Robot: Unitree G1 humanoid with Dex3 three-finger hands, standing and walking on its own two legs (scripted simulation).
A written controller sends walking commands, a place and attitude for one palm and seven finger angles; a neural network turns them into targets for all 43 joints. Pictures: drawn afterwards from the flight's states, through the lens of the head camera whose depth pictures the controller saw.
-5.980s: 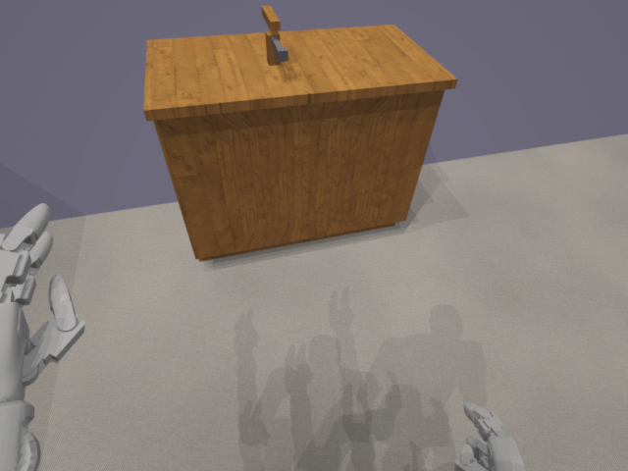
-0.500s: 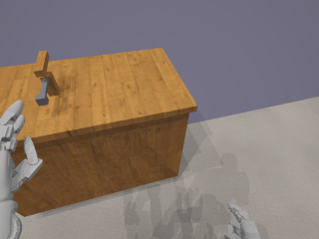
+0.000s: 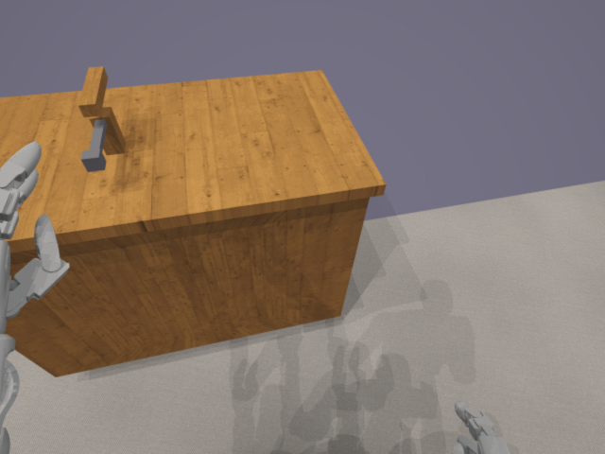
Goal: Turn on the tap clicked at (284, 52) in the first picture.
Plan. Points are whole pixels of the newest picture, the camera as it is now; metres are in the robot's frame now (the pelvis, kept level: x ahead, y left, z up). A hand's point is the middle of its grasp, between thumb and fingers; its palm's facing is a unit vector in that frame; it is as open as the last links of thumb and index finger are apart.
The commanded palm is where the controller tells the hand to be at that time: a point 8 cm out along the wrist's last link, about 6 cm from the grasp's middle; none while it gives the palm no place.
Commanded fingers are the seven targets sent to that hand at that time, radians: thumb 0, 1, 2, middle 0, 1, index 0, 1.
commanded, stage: look again from close up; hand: left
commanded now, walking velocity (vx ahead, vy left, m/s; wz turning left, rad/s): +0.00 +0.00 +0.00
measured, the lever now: (94, 160) +0.52 +0.42 +0.05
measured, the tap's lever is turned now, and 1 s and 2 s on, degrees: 0 0 0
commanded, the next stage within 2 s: shuffle to correct the standing spot in 0.22 s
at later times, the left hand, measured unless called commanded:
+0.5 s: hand (60, 234) +0.28 +0.29 +0.17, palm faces +0.42 -0.85 -0.32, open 7.4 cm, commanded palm +0.22 +0.32 +0.18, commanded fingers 0.00 0.90 0.90 -0.20 -0.30 -0.20 -0.30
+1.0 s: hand (80, 191) +0.35 +0.31 +0.16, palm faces +0.39 -0.84 -0.38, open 7.4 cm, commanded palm +0.29 +0.34 +0.18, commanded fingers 0.00 0.90 0.90 -0.20 -0.30 -0.20 -0.30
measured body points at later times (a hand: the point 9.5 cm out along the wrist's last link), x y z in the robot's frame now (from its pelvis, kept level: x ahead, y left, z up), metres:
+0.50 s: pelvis +0.06 +0.04 +0.00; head +0.08 +0.07 +0.45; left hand +0.25 +0.33 +0.19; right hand +0.24 -0.17 -0.07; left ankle +0.06 +0.12 -0.74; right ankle +0.07 -0.10 -0.74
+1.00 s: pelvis +0.12 +0.06 -0.02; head +0.15 +0.08 +0.43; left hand +0.32 +0.35 +0.18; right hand +0.29 -0.18 -0.09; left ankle +0.06 +0.11 -0.74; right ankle +0.09 -0.07 -0.70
